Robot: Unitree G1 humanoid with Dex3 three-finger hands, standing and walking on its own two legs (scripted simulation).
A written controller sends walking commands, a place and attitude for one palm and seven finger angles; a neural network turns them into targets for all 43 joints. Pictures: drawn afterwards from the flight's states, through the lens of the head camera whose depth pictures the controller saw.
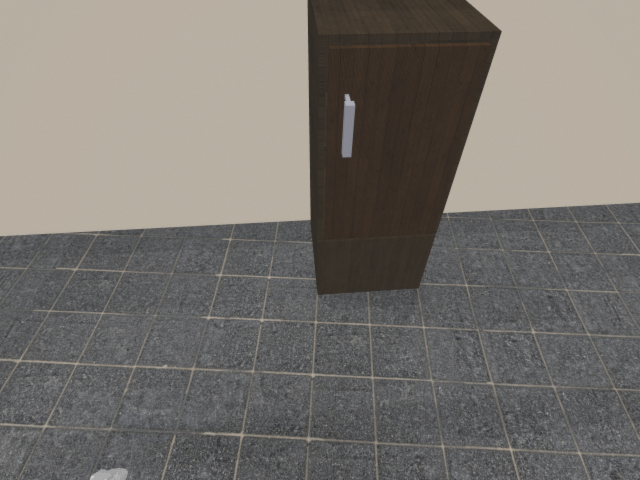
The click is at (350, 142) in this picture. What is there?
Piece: cupboard door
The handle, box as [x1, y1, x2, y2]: [341, 94, 354, 157]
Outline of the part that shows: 348,94 345,94 344,97 345,100 341,152 343,157 350,156 351,154 354,103 349,99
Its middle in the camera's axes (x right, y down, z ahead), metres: +0.06 -0.27 +0.93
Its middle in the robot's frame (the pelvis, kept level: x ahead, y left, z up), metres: +0.88 -0.02 -0.01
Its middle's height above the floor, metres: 0.76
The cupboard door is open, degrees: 0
